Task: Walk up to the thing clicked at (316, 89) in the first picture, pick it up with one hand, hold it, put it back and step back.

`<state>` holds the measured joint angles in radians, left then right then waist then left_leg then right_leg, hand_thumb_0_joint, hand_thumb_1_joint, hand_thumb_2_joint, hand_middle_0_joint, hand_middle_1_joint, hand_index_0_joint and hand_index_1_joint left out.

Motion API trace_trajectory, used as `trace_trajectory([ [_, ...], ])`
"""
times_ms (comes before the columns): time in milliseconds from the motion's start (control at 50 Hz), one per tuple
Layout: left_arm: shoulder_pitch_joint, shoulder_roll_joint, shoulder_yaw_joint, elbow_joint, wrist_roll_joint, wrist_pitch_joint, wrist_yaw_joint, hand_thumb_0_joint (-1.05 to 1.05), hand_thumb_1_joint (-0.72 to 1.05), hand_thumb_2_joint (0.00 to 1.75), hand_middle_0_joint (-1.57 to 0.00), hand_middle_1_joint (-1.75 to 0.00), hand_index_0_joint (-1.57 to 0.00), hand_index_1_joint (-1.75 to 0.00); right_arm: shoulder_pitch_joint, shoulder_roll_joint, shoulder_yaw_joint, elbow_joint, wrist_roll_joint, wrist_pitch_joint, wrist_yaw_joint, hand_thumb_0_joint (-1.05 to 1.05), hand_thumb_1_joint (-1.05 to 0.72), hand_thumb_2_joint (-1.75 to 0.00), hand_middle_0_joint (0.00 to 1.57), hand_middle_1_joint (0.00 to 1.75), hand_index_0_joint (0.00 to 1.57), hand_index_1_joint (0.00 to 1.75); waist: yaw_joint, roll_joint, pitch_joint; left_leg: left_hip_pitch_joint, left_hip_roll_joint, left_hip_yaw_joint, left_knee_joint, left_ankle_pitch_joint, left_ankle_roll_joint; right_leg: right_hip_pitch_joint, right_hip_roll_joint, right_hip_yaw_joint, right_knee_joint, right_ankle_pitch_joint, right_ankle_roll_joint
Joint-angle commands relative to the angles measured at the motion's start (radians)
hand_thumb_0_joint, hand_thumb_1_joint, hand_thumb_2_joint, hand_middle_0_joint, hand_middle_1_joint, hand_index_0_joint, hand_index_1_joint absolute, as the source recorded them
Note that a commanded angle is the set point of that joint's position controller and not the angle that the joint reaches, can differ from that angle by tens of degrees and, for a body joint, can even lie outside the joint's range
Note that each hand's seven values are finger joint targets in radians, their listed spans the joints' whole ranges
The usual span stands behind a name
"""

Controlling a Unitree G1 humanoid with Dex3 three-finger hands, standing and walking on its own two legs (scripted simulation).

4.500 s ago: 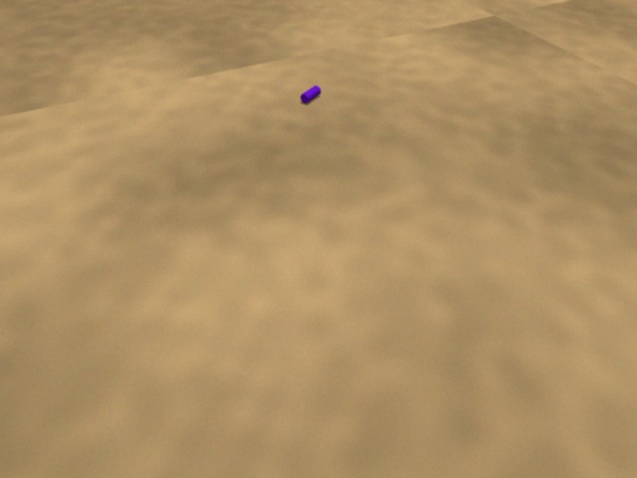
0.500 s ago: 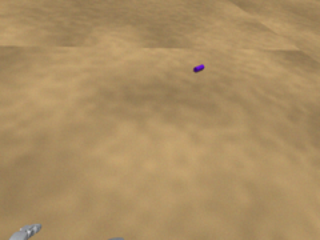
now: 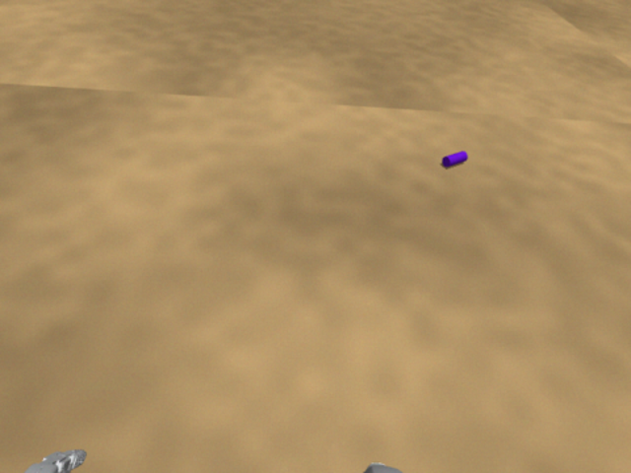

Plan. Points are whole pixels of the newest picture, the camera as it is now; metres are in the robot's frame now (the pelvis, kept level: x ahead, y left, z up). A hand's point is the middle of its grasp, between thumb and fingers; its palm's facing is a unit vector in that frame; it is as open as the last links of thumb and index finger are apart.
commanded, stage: walk up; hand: left
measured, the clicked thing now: (454, 159) +1.81 -0.81 -0.73
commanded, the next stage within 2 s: none
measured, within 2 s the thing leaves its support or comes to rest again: neither
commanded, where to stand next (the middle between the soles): +1.56 -1.13 m, yaw +29 degrees
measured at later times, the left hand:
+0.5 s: hand (203, 397) +0.26 +0.19 -0.18, palm faces +0.16 -0.94 -0.29, open 7.4 cm
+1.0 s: hand (299, 254) +0.54 +0.04 -0.12, palm faces +0.31 -0.88 -0.35, open 7.4 cm
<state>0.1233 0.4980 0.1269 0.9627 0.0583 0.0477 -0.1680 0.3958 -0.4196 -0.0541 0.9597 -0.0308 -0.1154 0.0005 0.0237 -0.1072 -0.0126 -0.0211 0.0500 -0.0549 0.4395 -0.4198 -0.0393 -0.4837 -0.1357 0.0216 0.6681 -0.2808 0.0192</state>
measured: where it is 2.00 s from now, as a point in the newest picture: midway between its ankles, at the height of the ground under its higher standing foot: (424, 281)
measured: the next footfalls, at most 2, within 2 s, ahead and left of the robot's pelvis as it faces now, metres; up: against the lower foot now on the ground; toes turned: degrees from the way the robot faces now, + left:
right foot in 0.02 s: +0.15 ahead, -0.17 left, +0.00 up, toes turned -3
left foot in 0.40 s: +0.39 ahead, +0.02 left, +0.00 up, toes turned +17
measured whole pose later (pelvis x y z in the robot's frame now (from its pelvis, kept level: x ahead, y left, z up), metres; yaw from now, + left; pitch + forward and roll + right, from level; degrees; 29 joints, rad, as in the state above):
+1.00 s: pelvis +0.54 -0.26 +0.00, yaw +19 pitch -1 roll +0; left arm 0.22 0.42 0.10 0.82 0.04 0.01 -0.11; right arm 0.30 -0.48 -0.05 0.99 0.00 -0.09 -0.05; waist 0.04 0.00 0.03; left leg -0.54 0.06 0.04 1.08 -0.41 0.05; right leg -0.30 -0.04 -0.14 0.61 -0.28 -0.05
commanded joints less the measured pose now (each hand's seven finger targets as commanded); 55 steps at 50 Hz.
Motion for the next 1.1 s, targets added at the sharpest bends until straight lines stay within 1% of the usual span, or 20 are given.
trace_trajectory([
  [0, 0.205, 0.242, 0.089, -0.050, -0.003, -0.088, 0.042, 0.00, 0.90, 0.90, -0.20, -0.30, -0.20, -0.30, -0.122, -0.258, -0.069, -0.123, 0.006, -0.013, -0.036, 0.00, -0.90, -0.90, 0.20, 0.30, 0.20, 0.30, 0.211, -0.040, -0.162, -0.454, 0.037, 0.030, 0.618, 0.454, 0.143, 0.640, 0.031, 0.023, -0.212, -0.141, -0.068],
  [20, 0.282, 0.358, 0.105, -0.033, 0.002, -0.096, 0.059, 0.00, 0.90, 0.90, -0.20, -0.30, -0.20, -0.30, -0.130, -0.145, -0.028, -0.172, 0.026, -0.022, -0.041, 0.00, -0.90, -0.90, 0.20, 0.30, 0.20, 0.30, 0.230, -0.394, -0.112, -0.855, -0.135, 0.132, 0.851, -0.103, 0.099, 0.759, -0.237, 0.442, -0.443, -0.343, -0.083],
  [40, 0.169, 0.366, 0.090, -0.077, -0.014, -0.096, 0.071, 0.00, 0.90, 0.90, -0.20, -0.30, -0.20, -0.30, -0.137, -0.213, -0.044, -0.153, 0.016, -0.016, -0.055, 0.00, -0.90, -0.90, 0.20, 0.30, 0.20, 0.30, 0.177, -0.290, -0.097, -0.841, -0.058, 0.034, 0.975, -0.113, 0.105, 0.652, -0.322, 0.631, -0.528, -0.361, -0.165],
  [140, 0.015, 0.179, 0.030, -0.128, -0.032, -0.112, 0.082, 0.00, 0.90, 0.90, -0.20, -0.30, -0.20, -0.30, -0.077, -0.254, -0.055, -0.048, 0.023, -0.013, -0.012, 0.00, -0.90, -0.90, 0.20, 0.30, 0.20, 0.30, 0.025, -0.048, 0.066, -0.640, 0.066, 0.029, 0.633, 0.093, 0.091, 0.374, -0.138, 0.052, -0.401, 0.081, -0.195],
  [200, 0.044, 0.178, 0.025, -0.161, -0.022, -0.110, 0.074, 0.00, 0.90, 0.90, -0.20, -0.30, -0.20, -0.30, -0.169, -0.219, -0.050, -0.111, 0.021, -0.009, 0.002, 0.00, -0.90, -0.90, 0.20, 0.30, 0.20, 0.30, 0.048, -0.067, 0.101, -0.625, 0.049, 0.098, 0.389, 0.103, 0.072, 0.366, -0.149, -0.032, -0.425, 0.214, -0.259],
  [240, 0.049, 0.177, 0.022, -0.180, -0.019, -0.099, 0.068, 0.00, 0.90, 0.90, -0.20, -0.30, -0.20, -0.30, -0.183, -0.207, -0.051, -0.131, 0.032, -0.004, 0.002, 0.00, -0.90, -0.90, 0.20, 0.30, 0.20, 0.30, 0.047, -0.064, 0.083, -0.493, 0.011, 0.160, 0.264, 0.229, 0.077, 0.324, -0.096, -0.110, -0.409, 0.238, -0.206],
  [320, 0.046, 0.153, 0.006, -0.236, -0.026, -0.082, 0.065, 0.00, 0.90, 0.90, -0.20, -0.30, -0.20, -0.30, 0.080, -0.238, -0.089, -0.074, 0.030, 0.004, -0.026, 0.00, -0.90, -0.90, 0.20, 0.30, 0.20, 0.30, -0.073, 0.050, -0.044, 0.006, -0.051, 0.216, 0.190, 0.368, 0.111, 0.141, -0.044, -0.199, -0.109, 0.380, -0.174],
  [340, 0.093, 0.128, -0.005, -0.239, -0.027, -0.079, 0.072, 0.00, 0.90, 0.90, -0.20, -0.30, -0.20, -0.30, 0.148, -0.276, -0.106, -0.071, 0.023, 0.003, -0.040, 0.00, -0.90, -0.90, 0.20, 0.30, 0.20, 0.30, -0.110, 0.119, -0.077, 0.139, -0.023, 0.139, 0.167, 0.264, 0.154, 0.048, -0.010, -0.203, 0.092, 0.422, -0.142],
  [380, 0.141, 0.092, -0.020, -0.260, -0.009, -0.072, 0.078, 0.00, 0.90, 0.90, -0.20, -0.30, -0.20, -0.30, 0.220, -0.427, -0.146, -0.111, 0.017, -0.003, -0.071, 0.00, -0.90, -0.90, 0.20, 0.30, 0.20, 0.30, -0.115, 0.301, -0.131, 0.276, 0.393, -0.639, -0.033, -0.019, 0.246, -0.270, 0.129, -0.060, 0.575, -0.292, -0.065],
  [400, 0.136, 0.236, 0.009, -0.271, -0.017, -0.060, 0.082, 0.00, 0.90, 0.90, -0.20, -0.30, -0.20, -0.30, 0.148, -0.446, -0.143, -0.150, 0.069, -0.006, -0.079, 0.00, -0.90, -0.90, 0.20, 0.30, 0.20, 0.30, -0.113, 0.144, -0.156, 0.204, 0.492, -0.845, -0.142, -0.144, 0.339, -0.305, 0.091, 0.106, 0.659, -0.232, -0.035],
  [460, 0.103, 0.222, 0.015, -0.236, -0.030, -0.061, 0.080, 0.00, 0.90, 0.90, -0.20, -0.30, -0.20, -0.30, -0.019, -0.337, -0.095, -0.158, 0.060, -0.024, -0.081, 0.00, -0.90, -0.90, 0.20, 0.30, 0.20, 0.30, -0.032, 0.078, -0.011, -0.088, 0.332, -0.379, -0.086, 0.163, 0.289, -0.231, -0.017, 0.107, 0.648, -0.107, -0.028],
  [520, 0.148, 0.186, 0.024, -0.212, -0.023, -0.039, 0.050, 0.00, 0.90, 0.90, -0.20, -0.30, -0.20, -0.30, -0.057, -0.333, -0.082, -0.142, 0.038, -0.042, -0.065, 0.00, -0.90, -0.90, 0.20, 0.30, 0.20, 0.30, 0.012, 0.179, 0.035, -0.319, 0.240, -0.165, -0.092, 0.126, 0.259, -0.110, -0.043, 0.079, 0.470, -0.091, -0.016],
  [620, 0.028, 0.168, 0.037, -0.238, -0.014, -0.013, 0.013, 0.00, 0.90, 0.90, -0.20, -0.30, -0.20, -0.30, -0.072, -0.404, -0.102, -0.122, 0.014, -0.048, -0.048, 0.00, -0.90, -0.90, 0.20, 0.30, 0.20, 0.30, -0.016, 0.278, 0.090, -0.411, 0.204, -0.137, -0.172, -0.195, 0.248, -0.104, -0.037, 0.002, 0.262, -0.001, -0.003],
  [680, -0.029, 0.158, 0.043, -0.250, -0.016, -0.018, 0.008, 0.00, 0.90, 0.90, -0.20, -0.30, -0.20, -0.30, -0.065, -0.414, -0.104, -0.101, 0.013, -0.040, -0.046, 0.00, -0.90, -0.90, 0.20, 0.30, 0.20, 0.30, -0.028, 0.284, 0.068, -0.363, 0.195, -0.103, -0.141, -0.107, 0.228, -0.054, -0.026, -0.018, 0.137, 0.046, -0.004],
  [780, 0.259, 0.215, 0.094, -0.148, -0.015, -0.036, 0.031, 0.00, 0.90, 0.90, -0.20, -0.30, -0.20, -0.30, -0.120, -0.309, -0.067, -0.097, 0.005, 0.000, -0.066, 0.00, -0.90, -0.90, 0.20, 0.30, 0.20, 0.30, 0.159, 0.052, -0.100, -0.547, 0.096, 0.094, 0.458, 0.212, 0.146, 0.518, 0.083, -0.079, -0.115, -0.058, -0.041],
  [800, 0.359, 0.294, 0.113, -0.134, 0.010, -0.046, 0.051, 0.00, 0.90, 0.90, -0.20, -0.30, -0.20, -0.30, -0.088, -0.192, -0.027, -0.109, 0.013, 0.001, -0.068, 0.00, -0.90, -0.90, 0.20, 0.30, 0.20, 0.30, 0.211, -0.234, -0.080, -0.817, -0.044, 0.125, 0.773, -0.106, 0.112, 0.617, -0.078, 0.173, -0.261, -0.227, -0.067],
  [820, 0.253, 0.352, 0.100, -0.177, -0.001, -0.053, 0.066, 0.00, 0.90, 0.90, -0.20, -0.30, -0.20, -0.30, -0.066, -0.221, -0.034, -0.122, 0.035, 0.005, -0.087, 0.00, -0.90, -0.90, 0.20, 0.30, 0.20, 0.30, 0.148, -0.292, -0.079, -0.912, -0.078, 0.069, 0.889, -0.169, 0.098, 0.559, -0.264, 0.527, -0.482, -0.372, -0.149],
  [840, 0.154, 0.343, 0.097, -0.206, -0.024, -0.057, 0.077, 0.00, 0.90, 0.90, -0.20, -0.30, -0.20, -0.30, -0.102, -0.266, -0.046, -0.098, 0.029, 0.006, -0.095, 0.00, -0.90, -0.90, 0.20, 0.30, 0.20, 0.30, 0.101, -0.181, -0.026, -0.832, 0.013, -0.010, 0.907, -0.096, 0.104, 0.422, -0.283, 0.549, -0.505, -0.454, -0.191],
  [920, 0.064, 0.200, 0.057, -0.211, -0.031, -0.068, 0.084, 0.00, 0.90, 0.90, -0.20, -0.30, -0.20, -0.30, -0.005, -0.287, -0.048, 0.006, 0.034, -0.005, -0.067, 0.00, -0.90, -0.90, 0.20, 0.30, 0.20, 0.30, 0.014, -0.095, 0.055, -0.649, 0.047, 0.055, 0.641, 0.021, 0.085, 0.279, -0.124, 0.174, -0.372, -0.156, -0.248],
  [1080, 0.053, 0.151, 0.026, -0.285, -0.006, -0.049, 0.071, 0.00, 0.90, 0.90, -0.20, -0.30, -0.20, -0.30, -0.009, -0.246, -0.050, -0.058, 0.038, 0.004, -0.057, 0.00, -0.90, -0.90, 0.20, 0.30, 0.20, 0.30, 0.018, -0.020, 0.072, -0.417, 0.015, 0.141, 0.305, 0.163, 0.083, 0.213, -0.117, 0.062, -0.404, -0.021, -0.249],
])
